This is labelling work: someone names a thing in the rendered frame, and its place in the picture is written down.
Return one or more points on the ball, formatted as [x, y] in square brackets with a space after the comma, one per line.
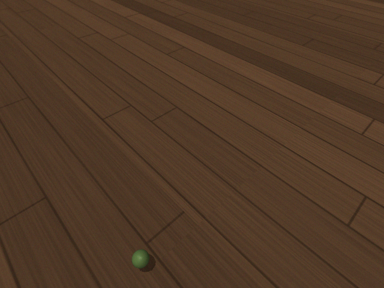
[140, 258]

